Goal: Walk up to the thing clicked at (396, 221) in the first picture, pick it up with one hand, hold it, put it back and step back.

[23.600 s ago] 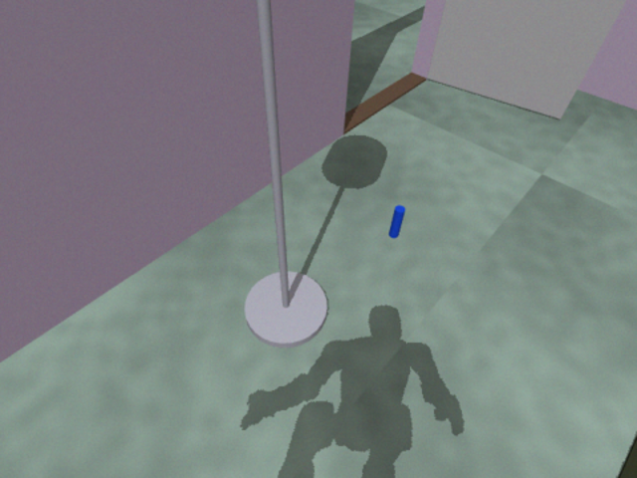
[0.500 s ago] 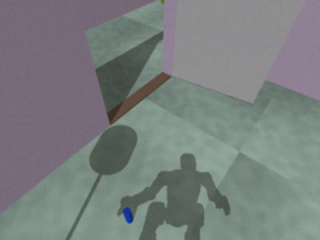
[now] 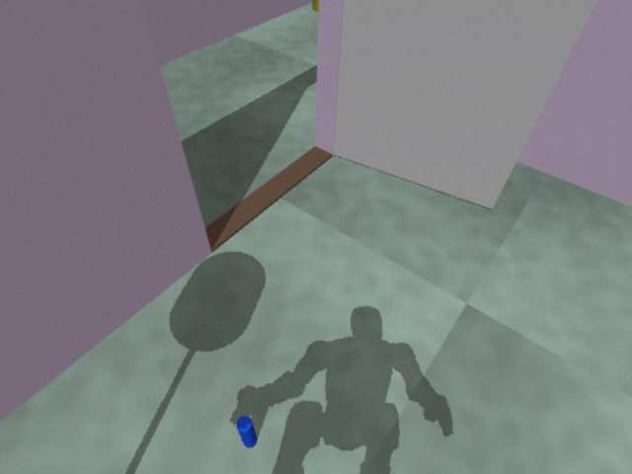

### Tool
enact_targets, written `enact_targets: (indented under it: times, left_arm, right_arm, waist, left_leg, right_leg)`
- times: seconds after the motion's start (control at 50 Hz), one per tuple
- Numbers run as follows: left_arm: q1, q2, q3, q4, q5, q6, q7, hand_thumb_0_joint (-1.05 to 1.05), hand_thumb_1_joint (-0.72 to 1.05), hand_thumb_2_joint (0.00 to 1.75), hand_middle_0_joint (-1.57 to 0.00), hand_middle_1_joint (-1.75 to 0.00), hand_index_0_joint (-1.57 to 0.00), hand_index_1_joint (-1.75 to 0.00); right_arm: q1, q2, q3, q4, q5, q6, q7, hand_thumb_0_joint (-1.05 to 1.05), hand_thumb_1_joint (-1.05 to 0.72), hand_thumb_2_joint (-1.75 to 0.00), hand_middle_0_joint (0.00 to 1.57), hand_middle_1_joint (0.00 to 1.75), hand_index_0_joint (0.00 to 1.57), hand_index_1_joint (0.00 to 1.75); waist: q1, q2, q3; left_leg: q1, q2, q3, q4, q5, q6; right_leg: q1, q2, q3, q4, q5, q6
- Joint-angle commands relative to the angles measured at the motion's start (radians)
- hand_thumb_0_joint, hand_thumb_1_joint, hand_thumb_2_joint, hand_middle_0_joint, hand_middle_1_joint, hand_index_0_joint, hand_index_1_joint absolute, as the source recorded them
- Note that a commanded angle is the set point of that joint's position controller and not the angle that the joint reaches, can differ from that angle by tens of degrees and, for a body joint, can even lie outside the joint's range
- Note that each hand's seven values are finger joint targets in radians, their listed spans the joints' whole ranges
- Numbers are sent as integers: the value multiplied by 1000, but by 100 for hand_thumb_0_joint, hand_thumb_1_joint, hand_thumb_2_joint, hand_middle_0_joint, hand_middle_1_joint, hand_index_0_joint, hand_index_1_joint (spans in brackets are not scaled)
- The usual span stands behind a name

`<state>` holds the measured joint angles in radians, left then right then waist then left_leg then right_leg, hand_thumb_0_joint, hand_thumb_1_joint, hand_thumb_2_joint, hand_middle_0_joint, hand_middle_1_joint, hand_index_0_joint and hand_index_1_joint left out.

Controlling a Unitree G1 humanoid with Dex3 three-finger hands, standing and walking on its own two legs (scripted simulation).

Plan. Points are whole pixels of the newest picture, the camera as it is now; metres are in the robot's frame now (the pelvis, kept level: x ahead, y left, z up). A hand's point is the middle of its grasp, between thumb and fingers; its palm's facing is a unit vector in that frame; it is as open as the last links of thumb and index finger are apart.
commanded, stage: walk up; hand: left
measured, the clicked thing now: (247, 432) +0.36 +0.19 -0.70
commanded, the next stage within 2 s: stand in 0.46 s
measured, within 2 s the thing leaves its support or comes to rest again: neither
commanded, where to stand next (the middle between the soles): +0.06 +0.02 m, yaw -1 degrees
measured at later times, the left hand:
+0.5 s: hand out of the picture +0.08 +0.26 -0.16, palm faces +0.00 -0.94 -0.35, open 7.4 cm
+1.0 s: hand out of the picture +0.07 +0.24 -0.15, palm faces -0.02 -0.93 -0.36, open 7.4 cm
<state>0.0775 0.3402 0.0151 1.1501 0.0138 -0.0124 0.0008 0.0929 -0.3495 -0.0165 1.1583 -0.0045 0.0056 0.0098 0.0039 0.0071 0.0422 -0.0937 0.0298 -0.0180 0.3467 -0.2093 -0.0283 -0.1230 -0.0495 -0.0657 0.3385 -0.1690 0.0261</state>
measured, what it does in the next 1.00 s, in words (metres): stands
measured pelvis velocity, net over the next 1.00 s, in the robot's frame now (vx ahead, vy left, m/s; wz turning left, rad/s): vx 0.00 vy -0.01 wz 0.00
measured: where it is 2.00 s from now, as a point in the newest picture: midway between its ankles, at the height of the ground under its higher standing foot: outside the picture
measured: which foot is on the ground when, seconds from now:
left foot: down 0.00-1.00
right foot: down 0.00-1.00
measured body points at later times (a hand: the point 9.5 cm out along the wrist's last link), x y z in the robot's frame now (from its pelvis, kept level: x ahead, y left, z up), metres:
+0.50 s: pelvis +0.00 +0.00 +0.00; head +0.01 +0.00 +0.45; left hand +0.08 +0.30 -0.13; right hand +0.07 -0.30 -0.14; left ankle -0.01 +0.14 -0.75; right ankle +0.01 -0.13 -0.75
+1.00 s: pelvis +0.00 -0.01 +0.00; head +0.01 -0.02 +0.45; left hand +0.07 +0.29 -0.13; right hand +0.08 -0.31 -0.13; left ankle -0.01 +0.14 -0.75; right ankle +0.01 -0.13 -0.75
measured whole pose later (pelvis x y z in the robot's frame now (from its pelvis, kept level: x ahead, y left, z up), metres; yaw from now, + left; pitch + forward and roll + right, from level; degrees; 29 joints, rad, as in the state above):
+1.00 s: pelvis +0.00 -0.01 +0.00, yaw +0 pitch -2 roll +0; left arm 0.11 0.35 0.00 1.13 0.01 -0.01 0.00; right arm 0.09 -0.35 0.00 1.14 -0.01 -0.01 0.01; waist 0.01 0.01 0.05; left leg -0.09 0.05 -0.02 0.31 -0.19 -0.05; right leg -0.13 -0.03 -0.07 0.33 -0.16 0.01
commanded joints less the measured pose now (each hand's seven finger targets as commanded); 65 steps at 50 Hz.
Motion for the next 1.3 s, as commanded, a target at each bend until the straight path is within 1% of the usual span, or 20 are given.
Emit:
enact_targets:
  times: [0.0, 0.22, 0.42, 0.44, 0.46, 0.5, 0.52, 0.6, 0.66, 0.76, 0.8, 0.86, 0.9, 0.96, 0.98, 1.12, 1.14, 1.18, 1.26, 1.28]
  left_arm:
    - [-56, 220, 44, -63, 0, -22, 8, 0, 90, 90, -20, -30, -20, -30]
    - [-57, 217, 46, -69, -1, -21, 5, 0, 90, 90, -20, -30, -20, -30]
    - [-55, 218, 48, -75, 1, -22, 6, 0, 90, 90, -20, -30, -20, -30]
    - [-45, 224, 39, -73, -7, -18, 7, 0, 90, 90, -20, -30, -20, -30]
    - [-43, 218, 38, -71, -10, -17, 6, 0, 90, 90, -20, -30, -20, -30]
    - [-21, 211, 34, -69, -10, -17, 6, 0, 90, 90, -20, -30, -20, -30]
    - [-28, 217, 34, -72, -8, -18, 6, 0, 90, 90, -20, -30, -20, -30]
    - [-27, 219, 31, -71, -8, -14, 4, 0, 90, 90, -20, -30, -20, -30]
    - [-21, 227, 30, -72, -4, -17, 5, 0, 90, 90, -20, -30, -20, -30]
    - [-21, 227, 27, -74, -5, -17, 4, 0, 90, 90, -20, -30, -20, -30]
    - [-22, 227, 26, -74, -7, -18, 4, 0, 90, 90, -20, -30, -20, -30]
    - [-17, 225, 24, -76, -4, -18, 5, 0, 90, 90, -20, -30, -20, -30]
    - [-14, 231, 25, -78, -4, -20, 4, 0, 90, 90, -20, -30, -20, -30]
    - [-15, 230, 24, -79, -5, -20, 5, 0, 90, 90, -20, -30, -20, -30]
    - [-15, 231, 26, -78, -5, -21, 6, 0, 90, 90, -20, -30, -20, -30]
    - [-9, 238, 28, -79, -4, -18, 5, 0, 90, 90, -20, -30, -20, -30]
    - [-18, 240, 29, -79, -7, -18, 4, 0, 90, 90, -20, -30, -20, -30]
    - [-10, 241, 28, -78, -3, -18, 4, 0, 90, 90, -20, -30, -20, -30]
    - [-16, 241, 29, -81, -5, -17, 4, 0, 90, 90, -20, -30, -20, -30]
    - [-14, 238, 29, -83, -5, -18, 3, 0, 90, 90, -20, -30, -20, -30]
  right_arm:
    - [-53, -211, -32, -66, -3, -20, -11, 0, -90, -90, 20, 30, 20, 30]
    - [-31, -206, -28, -72, -3, -22, -11, 0, -90, -90, 20, 30, 20, 30]
    - [-16, -210, -32, -76, -4, -20, -12, 0, -90, -90, 20, 30, 20, 30]
    - [-34, -211, -28, -86, -8, -25, -16, 0, -90, -90, 20, 30, 20, 30]
    - [-33, -212, -26, -83, -5, -29, -16, 0, -90, -90, 20, 30, 20, 30]
    - [-38, -221, -29, -81, -6, -31, -16, 0, -90, -90, 20, 30, 20, 30]
    - [-27, -215, -27, -80, -6, -31, -17, 0, -90, -90, 20, 30, 20, 30]
    - [-34, -213, -21, -79, -5, -31, -18, 0, -90, -90, 20, 30, 20, 30]
    - [-38, -209, -23, -82, -4, -32, -17, 0, -90, -90, 20, 30, 20, 30]
    - [-37, -214, -22, -81, -5, -30, -16, 0, -90, -90, 20, 30, 20, 30]
    - [-34, -213, -21, -79, -5, -30, -15, 0, -90, -90, 20, 30, 20, 30]
    - [-36, -215, -24, -83, -5, -27, -13, 0, -90, -90, 20, 30, 20, 30]
    - [-30, -214, -23, -81, -7, -28, -13, 0, -90, -90, 20, 30, 20, 30]
    - [-41, -210, -25, -83, -6, -27, -11, 0, -90, -90, 20, 30, 20, 30]
    - [-27, -212, -26, -84, -6, -25, -12, 0, -90, -90, 20, 30, 20, 30]
    - [-26, -210, -24, -84, -7, -26, -12, 0, -90, -90, 20, 30, 20, 30]
    - [-11, -205, -22, -80, -7, -26, -12, 0, -90, -90, 20, 30, 20, 30]
    - [-18, -206, -25, -82, -9, -25, -11, 0, -90, -90, 20, 30, 20, 30]
    - [1, -209, -25, -81, -9, -25, -11, 0, -90, -90, 20, 30, 20, 30]
    - [1, -210, -25, -82, -12, -26, -11, 0, -90, -90, 20, 30, 20, 30]
  waist:
    - [2, 13, -61]
    - [1, -2, -52]
    - [-5, -11, -67]
    - [-8, -18, -57]
    - [-5, -8, -57]
    - [1, 4, -75]
    - [-5, -1, -85]
    - [-4, 23, -81]
    - [-3, 9, -89]
    - [-4, -2, -83]
    - [-5, -5, -57]
    - [-7, -2, -67]
    - [-7, -9, -65]
    - [-2, -16, -66]
    - [-8, -17, -77]
    - [-2, 1, -63]
    - [-7, -13, -46]
    - [-2, -27, -37]
    - [-6, -14, -36]
    - [-5, -2, -50]
  left_leg:
    - [-50, 87, -58, -70, 144, 43]
    - [-53, 80, -59, -69, 125, 44]
    - [-47, 78, -56, -59, 135, 45]
    - [-32, 104, -66, -75, 203, 37]
    - [-32, 103, -68, -78, 221, 29]
    - [-10, 111, -68, -71, 247, 34]
    - [-7, 110, -64, -72, 259, 32]
    - [-23, 105, -55, -85, 201, 27]
    - [-11, 109, -58, -83, 235, 27]
    - [1, 110, -53, -79, 213, 29]
    - [-21, 101, -53, -85, 177, 22]
    - [-17, 105, -51, -79, 172, 28]
    - [-12, 104, -49, -80, 149, 29]
    - [-15, 104, -52, -76, 169, 28]
    - [-6, 105, -48, -73, 163, 31]
    - [-15, 106, -49, -83, 128, 28]
    - [-37, 101, -48, -87, 109, 27]
    - [-37, 99, -49, -83, 89, 27]
    - [-42, 97, -47, -81, 70, 28]
    - [-36, 101, -45, -79, 81, 30]
  right_leg:
    - [50, -88, 77, -48, 94, -33]
    - [39, -83, 85, -54, 61, -32]
    - [49, -85, 85, -52, 83, -35]
    - [31, -94, 85, -38, 137, -38]
    - [42, -92, 83, -39, 138, -36]
    - [49, -93, 81, -39, 158, -34]
    - [57, -95, 82, -35, 170, -35]
    - [64, -100, 90, -43, 139, -36]
    - [63, -98, 83, -39, 162, -37]
    - [43, -100, 90, -51, 151, -37]
    - [29, -95, 93, -63, 108, -34]
    - [34, -98, 91, -61, 128, -39]
    - [26, -98, 98, -67, 109, -39]
    - [30, -97, 93, -64, 133, -41]
    - [42, -99, 96, -63, 137, -41]
    - [23, -94, 101, -64, 89, -43]
    - [25, -96, 109, -73, 70, -43]
    - [10, -91, 108, -84, 21, -41]
    - [6, -91, 116, -85, 5, -43]
    - [14, -94, 117, -78, 25, -46]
